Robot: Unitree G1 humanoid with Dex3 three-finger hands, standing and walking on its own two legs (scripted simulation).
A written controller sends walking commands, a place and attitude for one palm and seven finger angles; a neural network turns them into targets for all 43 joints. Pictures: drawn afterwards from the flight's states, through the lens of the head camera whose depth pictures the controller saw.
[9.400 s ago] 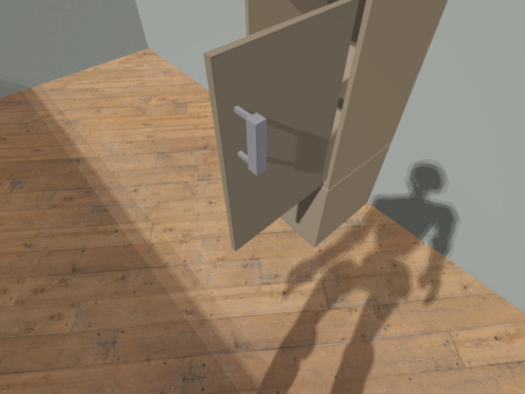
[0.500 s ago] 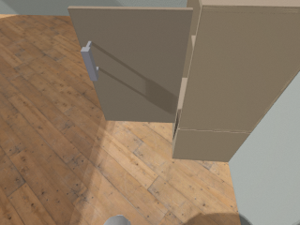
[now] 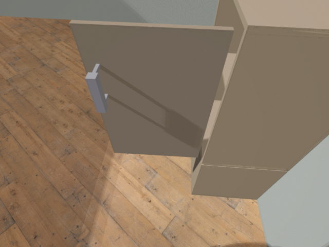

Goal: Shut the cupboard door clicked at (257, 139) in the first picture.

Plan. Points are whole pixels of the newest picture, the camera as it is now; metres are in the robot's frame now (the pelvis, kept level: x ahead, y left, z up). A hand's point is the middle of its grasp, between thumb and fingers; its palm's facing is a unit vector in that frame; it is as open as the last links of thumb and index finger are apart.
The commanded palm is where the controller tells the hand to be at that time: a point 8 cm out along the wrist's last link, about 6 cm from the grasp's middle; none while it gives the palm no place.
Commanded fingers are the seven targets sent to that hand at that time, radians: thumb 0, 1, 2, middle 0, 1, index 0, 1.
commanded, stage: come to a stop and stand still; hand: left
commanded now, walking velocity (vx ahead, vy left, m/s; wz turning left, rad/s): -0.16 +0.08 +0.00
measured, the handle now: (99, 88) +0.51 +0.23 +0.08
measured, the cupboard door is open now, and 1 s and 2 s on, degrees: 91 91 91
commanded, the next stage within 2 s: look again from close up in 0.94 s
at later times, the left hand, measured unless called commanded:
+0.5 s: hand out of the picture +0.04 +0.21 -0.17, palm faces -0.02 -0.96 -0.27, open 7.4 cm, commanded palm none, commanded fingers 0.00 0.90 0.90 -0.20 -0.30 -0.20 -0.30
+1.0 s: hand out of the picture -0.05 +0.17 -0.16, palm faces +0.00 -0.98 -0.21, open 7.4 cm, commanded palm none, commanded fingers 0.00 0.90 0.90 -0.20 -0.30 -0.20 -0.30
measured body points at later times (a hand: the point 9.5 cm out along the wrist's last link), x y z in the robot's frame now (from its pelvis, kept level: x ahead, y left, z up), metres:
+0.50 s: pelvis -0.02 +0.01 +0.00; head +0.01 +0.00 +0.44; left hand +0.04 +0.26 -0.15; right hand +0.04 -0.22 -0.16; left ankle +0.00 +0.11 -0.73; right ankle -0.04 -0.13 -0.73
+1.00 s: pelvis -0.05 -0.01 +0.01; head -0.04 -0.02 +0.46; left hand -0.05 +0.22 -0.14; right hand -0.08 -0.23 -0.16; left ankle +0.00 +0.11 -0.73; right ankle -0.04 -0.13 -0.73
